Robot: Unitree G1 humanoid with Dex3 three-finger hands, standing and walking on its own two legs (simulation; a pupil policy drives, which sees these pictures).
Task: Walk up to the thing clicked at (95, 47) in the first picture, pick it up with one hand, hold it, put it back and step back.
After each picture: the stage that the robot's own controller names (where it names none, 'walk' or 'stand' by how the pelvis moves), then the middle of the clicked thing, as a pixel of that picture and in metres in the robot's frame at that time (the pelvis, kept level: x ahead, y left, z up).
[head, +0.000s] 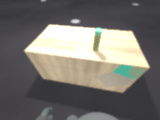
stand; (96, 40) +0.80 +0.00 +0.00
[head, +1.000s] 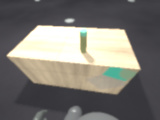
rise first; (83, 42) +0.71 +0.16 +0.02
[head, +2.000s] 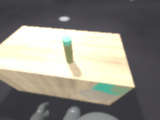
stand; (68, 51) +0.52 +0.23 +0.04
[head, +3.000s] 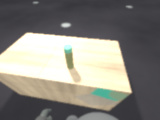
stand; (69, 57) +0.52 +0.23 +0.00
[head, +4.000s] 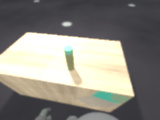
stand; (69, 59) +0.49 +0.22 +0.00
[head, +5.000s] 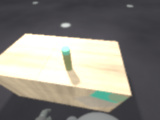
stand; (67, 59) +0.49 +0.24 +0.00
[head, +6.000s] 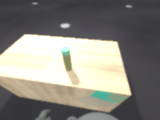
stand; (67, 59) +0.49 +0.24 +0.00
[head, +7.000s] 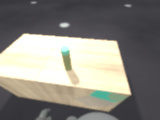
rise first; (66, 59) +0.49 +0.24 +0.00
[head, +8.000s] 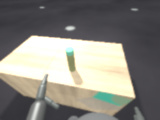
rise first; (71, 60) +0.49 +0.24 +0.00
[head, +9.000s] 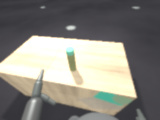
go down; (71, 60) +0.49 +0.24 +0.00
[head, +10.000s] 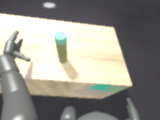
go down; (62, 49) +0.48 +0.22 +0.05
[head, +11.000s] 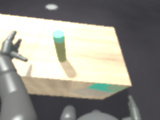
approach; (60, 48) +0.49 +0.22 +0.06
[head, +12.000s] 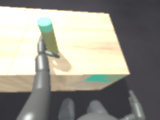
close in; (50, 39) +0.51 +0.24 +0.10
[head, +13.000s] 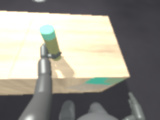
lift; (52, 46) +0.48 +0.22 +0.09
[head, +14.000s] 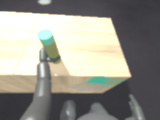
lift; (52, 49) +0.45 +0.24 +0.09
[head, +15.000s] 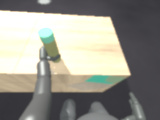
lift; (52, 48) +0.46 +0.24 +0.09
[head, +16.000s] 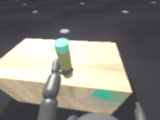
lift; (65, 61) +0.32 +0.18 +0.19
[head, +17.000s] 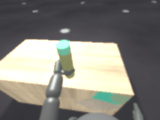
hold; (67, 62) +0.33 +0.17 +0.18
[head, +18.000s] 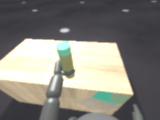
hold; (67, 62) +0.33 +0.17 +0.17
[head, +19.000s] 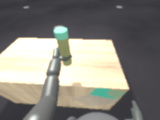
crouch; (64, 49) +0.43 +0.19 +0.19
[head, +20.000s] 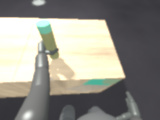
lower; (49, 42) +0.50 +0.24 +0.10
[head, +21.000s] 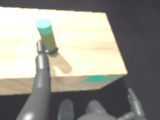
lower; (49, 41) +0.50 +0.23 +0.09
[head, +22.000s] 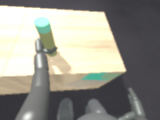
lower; (48, 40) +0.51 +0.23 +0.10
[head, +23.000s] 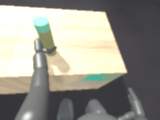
lower; (47, 40) +0.51 +0.24 +0.10
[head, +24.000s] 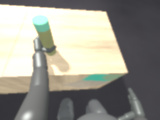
rest; (47, 39) +0.51 +0.24 +0.10
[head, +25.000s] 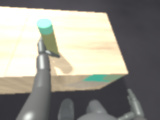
withdraw; (50, 41) +0.50 +0.23 +0.10
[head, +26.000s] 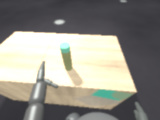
sink last; (67, 58) +0.46 +0.21 +0.05
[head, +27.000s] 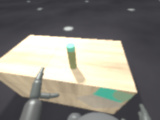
stand; (72, 57) +0.50 +0.22 +0.05
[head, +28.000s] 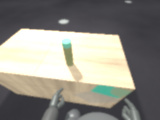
stand; (68, 53) +0.50 +0.22 +0.05
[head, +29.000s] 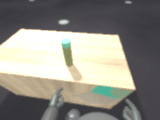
stand; (67, 53) +0.50 +0.23 +0.06
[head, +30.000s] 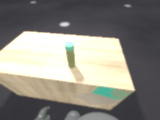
stand; (70, 56) +0.50 +0.21 +0.03
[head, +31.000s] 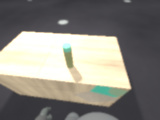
walk; (68, 56) +0.50 +0.23 +0.00
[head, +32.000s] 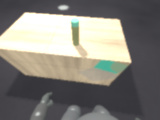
walk; (75, 33) +0.70 +0.21 +0.03
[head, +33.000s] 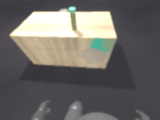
walk; (73, 20) +1.03 +0.32 +0.03
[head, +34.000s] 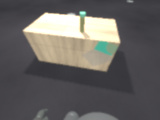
stand; (82, 23) +1.13 +0.22 +0.02
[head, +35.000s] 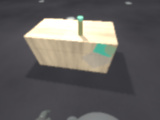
stand; (80, 26) +1.13 +0.23 +0.00
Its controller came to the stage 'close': yes
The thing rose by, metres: 0.20
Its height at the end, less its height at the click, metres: +0.00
